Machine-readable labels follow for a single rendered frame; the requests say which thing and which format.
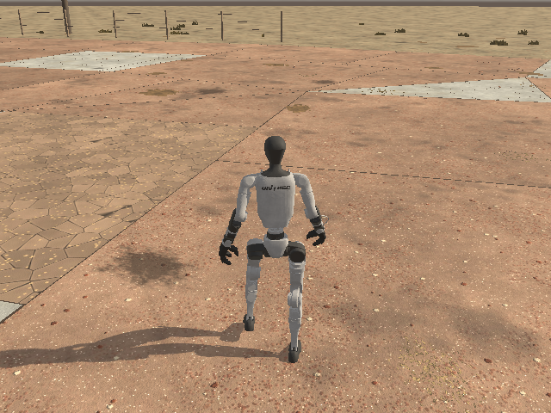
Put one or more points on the robot foot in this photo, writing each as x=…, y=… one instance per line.
x=293, y=355
x=249, y=324

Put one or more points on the left robot upper arm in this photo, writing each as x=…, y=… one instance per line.
x=244, y=195

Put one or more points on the left robot forearm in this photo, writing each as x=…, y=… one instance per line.
x=231, y=231

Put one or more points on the left robot foot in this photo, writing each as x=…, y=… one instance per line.
x=249, y=324

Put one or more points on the robot left hand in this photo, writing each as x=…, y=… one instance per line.
x=224, y=252

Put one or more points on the right robot foot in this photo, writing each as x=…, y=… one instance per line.
x=293, y=355

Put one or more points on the right robot forearm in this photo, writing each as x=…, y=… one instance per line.
x=317, y=223

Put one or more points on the robot right hand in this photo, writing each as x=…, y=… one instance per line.
x=313, y=233

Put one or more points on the right robot upper arm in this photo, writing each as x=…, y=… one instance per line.
x=306, y=192

